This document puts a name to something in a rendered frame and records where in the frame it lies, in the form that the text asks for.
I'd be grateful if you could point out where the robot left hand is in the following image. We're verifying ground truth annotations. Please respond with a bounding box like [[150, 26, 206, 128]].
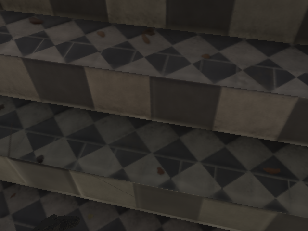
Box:
[[30, 214, 81, 231]]

